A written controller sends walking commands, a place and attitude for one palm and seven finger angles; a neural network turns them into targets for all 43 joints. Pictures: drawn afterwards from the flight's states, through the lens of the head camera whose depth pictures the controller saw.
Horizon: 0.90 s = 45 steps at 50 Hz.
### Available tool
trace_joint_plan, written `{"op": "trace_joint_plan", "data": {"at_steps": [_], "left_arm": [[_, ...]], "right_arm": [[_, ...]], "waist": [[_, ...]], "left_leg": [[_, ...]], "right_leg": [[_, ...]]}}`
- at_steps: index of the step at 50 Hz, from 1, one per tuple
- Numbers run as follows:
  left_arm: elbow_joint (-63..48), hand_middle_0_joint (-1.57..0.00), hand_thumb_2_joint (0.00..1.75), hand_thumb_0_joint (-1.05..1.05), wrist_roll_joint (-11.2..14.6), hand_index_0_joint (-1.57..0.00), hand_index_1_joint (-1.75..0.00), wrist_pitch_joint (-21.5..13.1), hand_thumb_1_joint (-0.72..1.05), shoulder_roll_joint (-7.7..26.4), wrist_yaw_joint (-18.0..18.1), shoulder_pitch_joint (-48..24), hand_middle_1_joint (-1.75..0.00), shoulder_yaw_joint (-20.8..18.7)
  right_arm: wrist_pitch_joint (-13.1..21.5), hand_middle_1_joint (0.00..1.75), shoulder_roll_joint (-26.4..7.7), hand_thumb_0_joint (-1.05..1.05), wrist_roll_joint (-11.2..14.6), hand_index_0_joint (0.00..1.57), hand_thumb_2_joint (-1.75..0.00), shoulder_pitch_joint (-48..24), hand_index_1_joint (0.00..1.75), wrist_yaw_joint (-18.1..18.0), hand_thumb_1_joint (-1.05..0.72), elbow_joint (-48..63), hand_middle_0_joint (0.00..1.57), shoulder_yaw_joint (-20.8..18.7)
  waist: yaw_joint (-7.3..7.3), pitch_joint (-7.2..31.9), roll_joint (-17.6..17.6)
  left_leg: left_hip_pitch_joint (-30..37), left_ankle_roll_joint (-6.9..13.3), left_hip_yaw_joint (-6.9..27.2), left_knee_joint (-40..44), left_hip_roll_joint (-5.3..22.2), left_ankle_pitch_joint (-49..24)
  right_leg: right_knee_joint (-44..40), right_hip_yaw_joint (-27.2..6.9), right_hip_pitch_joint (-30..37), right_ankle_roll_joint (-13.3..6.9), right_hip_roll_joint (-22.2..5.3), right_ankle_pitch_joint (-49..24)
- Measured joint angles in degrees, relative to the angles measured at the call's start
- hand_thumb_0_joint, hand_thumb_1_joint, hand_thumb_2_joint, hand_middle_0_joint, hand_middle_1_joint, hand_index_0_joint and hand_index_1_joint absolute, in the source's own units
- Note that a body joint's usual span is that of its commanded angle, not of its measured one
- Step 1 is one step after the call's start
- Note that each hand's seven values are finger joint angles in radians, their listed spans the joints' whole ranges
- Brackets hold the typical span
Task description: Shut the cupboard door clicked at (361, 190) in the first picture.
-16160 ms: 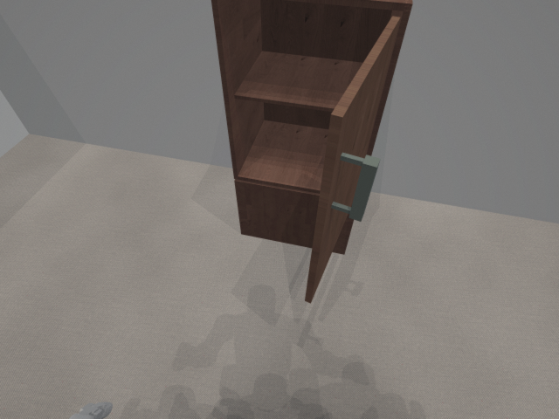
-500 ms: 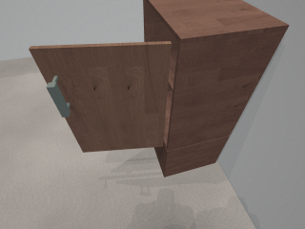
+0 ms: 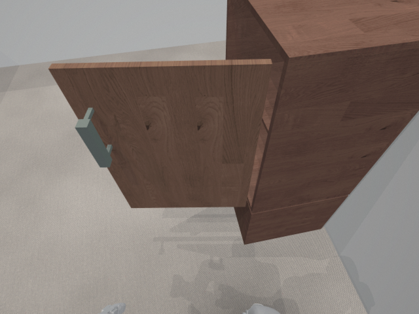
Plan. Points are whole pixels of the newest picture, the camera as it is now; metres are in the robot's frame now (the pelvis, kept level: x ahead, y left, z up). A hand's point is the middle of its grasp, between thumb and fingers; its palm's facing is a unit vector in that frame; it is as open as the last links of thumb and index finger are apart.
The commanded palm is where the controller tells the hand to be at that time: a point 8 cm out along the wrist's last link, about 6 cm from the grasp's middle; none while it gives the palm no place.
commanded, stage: shuffle to correct the standing spot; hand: left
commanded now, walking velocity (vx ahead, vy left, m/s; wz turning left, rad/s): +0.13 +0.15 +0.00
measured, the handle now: (98, 138) +0.48 +0.29 +0.03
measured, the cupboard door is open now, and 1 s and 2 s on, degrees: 79 79 79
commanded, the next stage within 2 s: come to a stop and stand still in 0.36 s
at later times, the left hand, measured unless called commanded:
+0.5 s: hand out of the picture +0.04 +0.24 -0.17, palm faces +0.11 -0.95 -0.27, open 7.3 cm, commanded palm none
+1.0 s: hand out of the picture +0.12 +0.23 -0.17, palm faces -0.01 -0.97 -0.23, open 7.3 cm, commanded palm none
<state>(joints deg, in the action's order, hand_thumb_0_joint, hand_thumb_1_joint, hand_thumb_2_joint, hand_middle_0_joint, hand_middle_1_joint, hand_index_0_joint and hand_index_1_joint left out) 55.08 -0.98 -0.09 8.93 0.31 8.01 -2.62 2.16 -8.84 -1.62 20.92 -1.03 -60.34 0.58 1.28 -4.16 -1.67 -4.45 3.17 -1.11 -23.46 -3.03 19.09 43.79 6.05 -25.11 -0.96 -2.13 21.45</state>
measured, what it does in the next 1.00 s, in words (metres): steps on the spot: right foot, then left foot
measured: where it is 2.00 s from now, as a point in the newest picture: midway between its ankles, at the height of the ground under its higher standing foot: outside the picture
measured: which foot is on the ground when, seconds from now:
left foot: down 0.00-0.04, up 0.06-0.50, down 0.52-1.00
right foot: up 0.00-0.02, down 0.04-0.52, up 0.54-0.78, down 0.80-1.00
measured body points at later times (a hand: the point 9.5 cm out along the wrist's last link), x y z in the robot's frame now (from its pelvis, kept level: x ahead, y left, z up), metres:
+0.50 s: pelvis +0.08 +0.04 +0.00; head +0.10 +0.04 +0.45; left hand +0.04 +0.29 -0.15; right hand +0.19 -0.20 -0.14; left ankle +0.12 +0.17 -0.73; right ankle +0.06 -0.09 -0.74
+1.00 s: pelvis +0.08 +0.05 -0.01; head +0.09 +0.04 +0.44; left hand +0.12 +0.28 -0.15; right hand +0.12 -0.19 -0.16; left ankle +0.11 +0.17 -0.74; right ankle +0.06 -0.03 -0.74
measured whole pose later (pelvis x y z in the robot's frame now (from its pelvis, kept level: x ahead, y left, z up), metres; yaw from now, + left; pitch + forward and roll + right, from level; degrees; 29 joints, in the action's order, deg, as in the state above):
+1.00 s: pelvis +0.08 +0.05 -0.01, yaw -1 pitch -1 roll -1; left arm 57.2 -1.1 -0.5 8.7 3.1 16.8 0.2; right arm -1.6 -11.2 -0.8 13.5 -0.6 -57.7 -1.5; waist 1.3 -1.5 -2.0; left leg -17.1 -0.2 -4.2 -33.5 3.0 15.9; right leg 30.9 3.5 -11.2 -3.1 2.4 18.9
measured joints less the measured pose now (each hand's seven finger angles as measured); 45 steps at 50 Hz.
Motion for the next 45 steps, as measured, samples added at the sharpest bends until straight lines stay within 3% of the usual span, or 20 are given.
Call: {"op": "trace_joint_plan", "data": {"at_steps": [2, 3, 6, 9, 12, 16, 22, 25, 26, 29, 32, 37, 40, 45], "left_arm": [[-1.3, -0.20, 0.89, 0.01, -0.1, -0.20, -0.30, -1.4, 0.91, -0.1, 0.0, -0.2, -0.30, 0.4], [-1.8, -0.20, 0.89, 0.01, -0.3, -0.20, -0.30, -2.3, 0.91, -0.1, 0.1, -0.1, -0.30, 0.4], [-1.7, -0.20, 0.89, 0.00, -0.1, -0.20, -0.30, -3.1, 0.91, -1.0, 0.6, 0.7, -0.30, 0.8], [-0.3, -0.20, 0.89, 0.00, 0.1, -0.20, -0.30, -2.7, 0.92, -1.3, 1.3, 3.2, -0.30, 0.3], [1.2, -0.21, 0.89, 0.00, -0.1, -0.20, -0.30, -2.4, 0.94, 0.1, 1.5, 5.4, -0.30, -0.4], [2.8, -0.21, 0.89, 0.00, -0.4, -0.20, -0.30, -1.6, 0.94, 1.5, 1.0, 8.0, -0.30, -0.3], [3.9, -0.21, 0.89, 0.00, -0.7, -0.20, -0.30, 0.0, 0.92, 2.7, 1.0, 10.8, -0.30, -0.6], [4.0, -0.21, 0.89, 0.01, -0.7, -0.20, -0.30, 1.1, 0.91, 3.3, 1.3, 12.2, -0.30, -1.0], [3.9, -0.21, 0.89, 0.01, -0.6, -0.20, -0.30, 1.6, 0.91, 3.4, 1.4, 12.7, -0.30, -1.1], [4.3, -0.20, 0.89, 0.01, -0.5, -0.20, -0.30, 3.1, 0.91, 4.7, 2.3, 11.1, -0.30, -1.3], [4.4, -0.20, 0.89, 0.01, -0.4, -0.20, -0.30, 2.8, 0.91, 4.4, 2.2, 9.8, -0.30, -0.8], [4.1, -0.20, 0.89, 0.01, 0.1, -0.20, -0.30, 1.9, 0.91, 1.4, 1.7, 8.2, -0.30, 0.9], [3.8, -0.20, 0.89, 0.01, 0.0, -0.20, -0.30, 1.5, 0.92, 0.0, 1.8, 7.3, -0.30, 1.4], [4.2, -0.20, 0.89, 0.02, -0.1, -0.20, -0.30, 0.5, 0.95, -0.2, 1.9, 7.1, -0.30, 1.6]], "right_arm": [[-0.1, 0.30, -0.1, 0.00, 0.5, 0.20, -0.90, 0.7, 0.30, 0.3, -0.91, 0.0, 0.20, -0.2], [-0.3, 0.30, -0.2, 0.00, 0.8, 0.20, -0.90, 0.8, 0.30, 0.5, -0.91, -0.1, 0.20, -0.4], [-2.1, 0.30, -1.2, 0.00, 0.4, 0.20, -0.90, -1.3, 0.30, 0.7, -0.91, -0.4, 0.20, -1.5], [-3.2, 0.30, -2.1, 0.00, 0.0, 0.20, -0.90, -4.2, 0.29, 1.4, -0.91, 0.3, 0.20, -2.3], [-3.5, 0.30, -2.4, 0.00, 0.1, 0.20, -0.90, -6.6, 0.29, 1.6, -0.92, 1.7, 0.20, -2.5], [-4.0, 0.30, -2.8, 0.00, 0.5, 0.20, -0.90, -9.4, 0.29, 1.9, -0.92, 3.1, 0.20, -2.6], [-4.5, 0.30, -3.5, 0.00, 1.1, 0.20, -0.90, -12.7, 0.29, 2.1, -0.92, 4.5, 0.20, -2.6], [-3.7, 0.30, -3.7, 0.00, 1.2, 0.20, -0.90, -13.2, 0.29, 2.0, -0.91, 5.5, 0.20, -2.5], [-3.2, 0.30, -3.9, 0.00, 1.0, 0.20, -0.90, -13.1, 0.29, 1.9, -0.91, 6.0, 0.20, -2.5], [-2.9, 0.30, -1.9, 0.00, 0.5, 0.20, -0.90, -13.5, 0.29, 1.1, -0.91, 6.0, 0.20, -1.9], [-2.7, 0.30, 0.1, 0.00, 0.4, 0.20, -0.90, -13.1, 0.29, 0.5, -0.91, 5.1, 0.20, -0.9], [-2.0, 0.30, 1.6, -0.01, 0.6, 0.20, -0.90, -13.0, 0.30, -0.4, -0.93, 3.8, 0.20, -0.8], [-2.1, 0.30, 1.6, -0.01, 0.7, 0.20, -0.90, -12.6, 0.30, -0.5, -0.93, 3.2, 0.20, -1.0], [-2.8, 0.30, 0.0, -0.02, 1.2, 0.20, -0.90, -11.4, 0.30, -0.7, -0.95, 1.4, 0.20, -2.2]], "waist": [[-0.30, 0.1, 0.1], [-0.69, 0.0, 0.5], [-0.71, -0.6, -0.6], [-0.66, 0.2, -0.2], [-1.00, 0.8, 1.1], [-2.49, 0.9, 2.6], [-5.01, 0.4, 3.8], [-5.46, 0.7, 3.9], [-5.20, 1.1, 3.2], [-5.00, 0.3, 5.5], [-4.57, 0.6, 5.9], [-3.30, 1.1, 4.3], [-2.46, 1.4, 3.8], [-0.90, 1.5, 1.5]], "left_leg": [[-0.8, -0.4, -0.2, -4.8, -0.4, 3.1], [-2.9, -0.6, -0.6, -11.1, -0.7, 5.6], [-12.3, -2.0, 0.2, -34.5, 0.3, 9.7], [-20.1, -3.6, -0.3, -43.2, 2.8, 4.6], [-24.2, -5.3, -0.5, -40.1, 4.9, 0.8], [-25.0, -6.5, -1.3, -31.5, 6.0, -1.5], [-19.6, -6.5, -3.1, -17.7, 4.4, -1.9], [-13.6, -5.7, -4.8, -7.8, 3.8, -6.0], [-12.6, -4.2, -4.4, -6.1, 4.4, -8.9], [-14.0, -1.8, -5.0, -9.8, 3.0, -5.4], [-13.0, -1.7, -5.0, -7.4, 2.5, -5.6], [-11.4, -1.2, -5.5, -3.4, 2.5, -7.7], [-12.0, -1.6, -6.0, -4.4, 2.6, -7.3], [-11.4, -2.9, -5.4, -5.0, 4.5, -7.1]], "right_leg": [[-8.8, 0.3, 4.5, -0.7, 0.1, -5.9], [-9.4, 0.4, 4.9, -2.1, -0.4, -9.8], [-6.5, 1.5, 6.0, -3.1, -0.4, -5.2], [-10.6, 1.3, 8.3, -2.3, -0.4, -5.7], [-14.8, 0.8, 10.3, -2.3, -1.0, -7.4], [-17.4, -0.4, 11.8, -1.6, -2.2, -8.1], [-15.0, -1.7, 12.4, 0.8, -4.0, -5.8], [-10.1, -2.2, 11.0, 2.3, -4.5, -2.6], [-7.2, -1.9, 9.8, 2.1, -4.1, -0.7], [5.6, -4.8, 5.0, 0.9, -3.5, 8.9], [12.2, -5.1, 2.6, 0.8, -1.7, 6.4], [1.9, -3.5, 6.6, 1.5, -0.2, 5.3], [-9.7, -3.4, 11.2, 1.3, 0.3, -1.2], [-12.6, -2.9, 13.2, -1.6, 2.4, -2.6]]}}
